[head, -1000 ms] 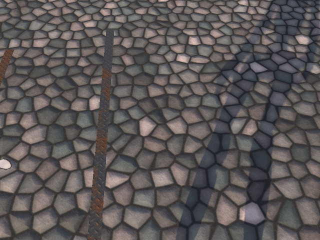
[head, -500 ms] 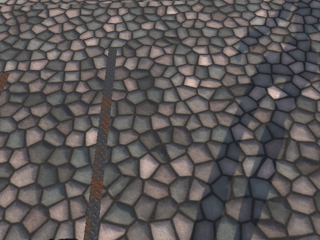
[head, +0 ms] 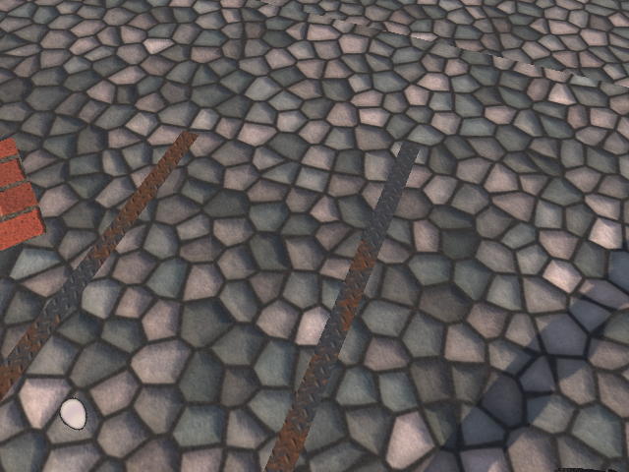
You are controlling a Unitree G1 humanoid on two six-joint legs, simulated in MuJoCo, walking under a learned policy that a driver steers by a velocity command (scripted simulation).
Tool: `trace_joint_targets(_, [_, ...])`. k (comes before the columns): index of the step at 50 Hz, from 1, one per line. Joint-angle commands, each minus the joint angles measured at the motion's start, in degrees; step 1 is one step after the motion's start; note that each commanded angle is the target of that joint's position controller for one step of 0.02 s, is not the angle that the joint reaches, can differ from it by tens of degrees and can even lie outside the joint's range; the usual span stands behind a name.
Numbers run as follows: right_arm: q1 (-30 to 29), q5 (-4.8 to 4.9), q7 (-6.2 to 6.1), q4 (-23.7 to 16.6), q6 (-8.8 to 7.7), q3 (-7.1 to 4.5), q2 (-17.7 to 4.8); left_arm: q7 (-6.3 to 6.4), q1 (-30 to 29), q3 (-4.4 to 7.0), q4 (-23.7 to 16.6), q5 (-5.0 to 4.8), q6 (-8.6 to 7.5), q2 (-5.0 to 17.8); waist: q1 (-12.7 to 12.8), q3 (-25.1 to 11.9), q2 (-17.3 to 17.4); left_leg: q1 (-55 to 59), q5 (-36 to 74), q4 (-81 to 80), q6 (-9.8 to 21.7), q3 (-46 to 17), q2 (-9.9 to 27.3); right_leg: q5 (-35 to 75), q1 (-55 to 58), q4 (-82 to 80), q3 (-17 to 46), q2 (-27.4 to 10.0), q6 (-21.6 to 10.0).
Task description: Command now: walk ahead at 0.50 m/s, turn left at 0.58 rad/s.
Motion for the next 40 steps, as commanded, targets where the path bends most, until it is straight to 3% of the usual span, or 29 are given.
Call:
trace_joint_targets(1, [21.7, -0.36, -1.1, 0.4, -0.85, -5.23, -18.3, -0.83, -0.9, -1.06, -8.6, 0.49, -3.99, 2.8, -6.9, -23.6, 12.2, 52.4, -11.8, -18.8, 19.0, -52.4, 18.9, -8.9, -43.0, 44.5, 16.7, 8.8, -1.6])
trace_joint_targets(2, [21.0, -0.98, -0.61, 0.7, -1.72, -3.81, -13.7, -1.34, -8.7, -0.08, -10.3, -2.13, -5.56, 6.8, -9.3, -17.8, 5.6, 50.0, -8.7, -21.6, 15.1, -46.6, 17.9, -4.0, -49.4, 46.1, 20.3, 6.1, -3.2])
trace_joint_targets(3, [18.1, -0.78, -0.65, 0.6, -2.28, -3.17, -11.5, -1.31, -9.9, -0.24, -10.6, -2.18, -6.28, 6.5, -7.5, -12.3, 4.1, 42.9, -4.2, -20.8, 12.9, -38.3, 15.8, 1.5, -49.9, 42.1, 19.9, 3.7, -4.6])
trace_joint_targets(4, [13.1, -0.57, -0.76, -0.5, -2.4, -2.44, -9.2, -0.77, -9.2, 0.02, -9.4, -0.62, -6.29, 6.6, -4.7, -9.0, 0.5, 34.1, 1.1, -20.6, 10.9, -31.4, 13.1, 5.7, -45.5, 37.3, 20.2, 1.2, -4.6])
trace_joint_targets(5, [9.8, -0.91, -0.96, -1.6, -2.45, -1.8, -7.4, -0.54, -8.0, 0.62, -8.9, 0.27, -5.65, 7.4, -2.4, -7.4, 1.2, 27.1, 6.1, -21.5, 9.9, -27.0, 11.3, 8.2, -40.5, 33.2, 20.5, -0.4, -4.3])
trace_joint_targets(6, [8.7, -1.21, -1.22, -2.3, -2.48, -1.5, -6.8, -0.65, -7.3, 0.87, -8.9, 0.43, -4.74, 7.5, -1.2, -7.0, 1.8, 23.4, 8.0, -22.8, 9.5, -25.3, 10.0, 9.6, -37.3, 31.0, 20.6, -0.8, -3.8])
trace_joint_targets(9, [11.0, -0.78, -2.33, -1.9, -2.95, -1.97, -9.1, -0.46, -9.6, 0.6, -10.3, 1.38, -3.14, 5.4, -0.9, -5.3, 1.1, 18.9, 14.4, -24.6, 9.8, -21.2, 8.3, 14.7, -36.5, 22.8, 19.2, 0.5, -1.4])
trace_joint_targets(11, [13.4, -0.66, -3.13, -1.4, -2.87, -2.13, -9.8, -0.39, -14.3, 0.25, -11.9, 1.49, -2.98, 4.5, -2.4, -3.6, 1.7, 18.5, 14.4, -24.8, 8.8, -19.8, 7.1, 21.1, -38.2, 14.6, 19.0, 1.8, -0.4])
trace_joint_targets(13, [13.5, -0.98, -3.67, -0.8, -2.5, -1.61, -8.7, -0.95, -16.1, -0.36, -12.1, 1.33, -3.17, 3.3, -3.1, -2.8, 3.7, 17.8, 21.9, -23.3, 6.2, -14.5, 4.9, 28.4, -35.5, 5.2, 17.6, 3.4, -0.5])
trace_joint_targets(16, [16.8, -1.37, -4.07, 1.1, -2.17, -1.01, -7.6, -2.37, -19.3, -1.17, -12.6, 1.0, -3.86, 2.2, -5.7, -3.2, 5.1, 17.8, 24.9, -21.8, 3.5, -11.7, 4.8, 39.6, -29.5, -2.2, 15.5, 5.4, -2.1])
trace_joint_targets(19, [16.6, -1.94, -4.19, 2.2, -2.03, -0.56, -7.4, -3.24, -19.7, -1.11, -12.8, 0.94, -3.98, 3.7, -5.7, -3.2, 5.1, 23.6, 27.1, -18.0, 2.8, -12.3, 7.4, 36.3, -30.2, -5.5, 16.1, 5.7, -4.5])
trace_joint_targets(21, [15.0, -2.18, -4.27, 2.5, -1.87, -0.71, -8.2, -3.72, -17.0, -0.66, -12.2, 1.12, -4.24, 5.5, -4.0, -4.4, 5.1, 27.2, 32.4, -13.5, 2.2, -12.9, 8.9, 30.6, -28.8, -6.4, 16.0, 6.5, -6.5])
trace_joint_targets(22, [13.4, -2.03, -4.43, 2.3, -1.71, -0.76, -8.6, -3.8, -13.2, -0.2, -11.2, 1.33, -4.39, 6.7, -1.9, -5.9, 5.0, 28.3, 37.9, -9.0, 1.3, -12.1, 8.1, 30.2, -24.9, -8.3, 15.0, 8.0, -7.6])
trace_joint_targets(23, [12.5, -1.86, -4.63, 1.9, -1.5, -0.74, -8.7, -3.84, -8.5, 0.47, -9.9, 1.67, -4.6, 8.4, 0.6, -8.4, 3.6, 28.2, 39.5, -1.1, -0.5, -10.1, 5.2, 37.5, -18.6, -11.1, 14.9, 8.1, -9.0])
trace_joint_targets(24, [14.1, -2.92, -4.82, 0.4, -1.55, -0.33, -7.9, -3.74, -4.1, 1.16, -10.0, 2.38, -4.55, 12.0, 0.7, -14.8, -2.7, 20.1, 24.6, 13.7, -3.3, -8.2, 0.7, 58.8, -5.2, -7.4, 24.5, 0.5, -13.0])
trace_joint_targets(25, [22.1, -3.03, -4.47, 0.7, -1.88, 0.89, -4.0, -3.65, -3.5, 1.0, -10.6, 2.72, -3.7, 13.3, -2.4, -21.7, -15.5, 1.7, -18.7, 34.4, -8.4, -6.2, -6.8, 71.9, 11.8, -6.8, 43.2, -12.9, -24.9])
trace_joint_targets(26, [21.9, -2.75, -3.8, 1.0, -1.83, 0.67, -7.4, -3.56, -2.7, 0.23, -10.7, 1.04, -2.67, 9.6, -0.9, -25.5, -12.0, -2.5, -28.0, 40.0, -8.9, -11.2, -6.3, 61.6, 12.7, -11.0, 50.4, -13.5, -26.3])
trace_joint_targets(27, [17.3, -1.29, -3.65, -0.2, -1.22, -0.01, -9.5, -3.29, -6.5, 0.21, -12.3, 0.14, -1.78, 9.1, -0.5, -19.4, -8.0, -6.8, -24.7, 42.8, -9.3, -12.0, -4.0, 47.2, 7.4, -12.5, 47.0, -11.3, -24.2])
trace_joint_targets(28, [13.0, -1.22, -4.01, -1.0, -0.39, -0.12, -9.5, -2.87, -8.8, -0.06, -13.3, 0.03, -0.82, 8.1, -0.2, -14.6, -2.7, -8.0, -21.6, 41.3, -9.3, -10.8, -2.4, 36.8, 0.3, -14.7, 43.4, -8.7, -21.7])
trace_joint_targets(29, [10.7, -1.59, -4.52, -1.7, 0.54, -0.34, -9.3, -2.39, -10.3, -0.24, -13.8, 0.21, -0.04, 7.9, -0.9, -10.6, -0.5, -7.3, -19.2, 37.9, -9.3, -10.4, -1.2, 30.0, -7.3, -17.1, 41.5, -7.4, -20.2])
trace_joint_targets(31, [10.7, -1.94, -5.25, -2.6, 1.77, -0.23, -7.4, -1.86, -11.5, -0.1, -14.4, 1.02, 1.01, 8.1, -3.0, -7.5, -4.3, -1.7, -17.1, 27.0, -8.9, -9.6, -0.4, 21.5, -16.7, -20.0, 38.3, -2.8, -17.5])
trace_joint_targets(33, [11.5, -2.03, -5.78, -2.3, 1.63, 0.25, -5.4, -1.25, -10.9, 0.5, -15.0, 1.36, 1.67, 8.9, -3.0, -8.6, -7.6, 1.9, -16.4, 18.8, -9.5, -7.9, -1.9, 23.3, -18.7, -20.2, 36.1, -0.6, -17.1])
trace_joint_targets(36, [10.4, -1.92, -5.93, -2.3, 1.51, 0.28, -5.7, -0.3, -10.4, 1.4, -16.1, 0.44, 2.46, 10.4, -2.3, -11.7, -7.9, 4.9, -11.0, 11.9, -10.3, -8.7, -2.4, 17.9, -18.4, -19.9, 37.2, -0.3, -16.5])
trace_joint_targets(40, [7.9, -1.64, -5.47, -3.3, 1.08, 0.13, -6.2, 0.23, -10.0, 1.65, -17.1, 0.12, 3.65, 10.3, -1.3, -10.3, -9.2, 6.8, -9.0, 4.7, -10.2, -9.3, -3.2, 10.0, -18.8, -19.9, 41.0, 0.2, -14.9])
Keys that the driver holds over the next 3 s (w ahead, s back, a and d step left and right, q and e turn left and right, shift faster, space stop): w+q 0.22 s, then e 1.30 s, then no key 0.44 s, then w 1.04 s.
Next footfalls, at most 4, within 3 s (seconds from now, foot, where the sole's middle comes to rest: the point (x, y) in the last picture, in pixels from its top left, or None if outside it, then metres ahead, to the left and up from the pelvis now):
0.46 right None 0.45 -0.06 -0.75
0.90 left None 0.41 0.16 -0.75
1.32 right None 0.33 -0.09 -0.75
1.76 left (276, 470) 0.45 0.11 -0.75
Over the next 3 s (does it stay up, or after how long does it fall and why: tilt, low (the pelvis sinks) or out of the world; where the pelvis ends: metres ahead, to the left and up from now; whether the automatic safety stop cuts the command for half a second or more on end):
stays up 0.73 -0.16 0.03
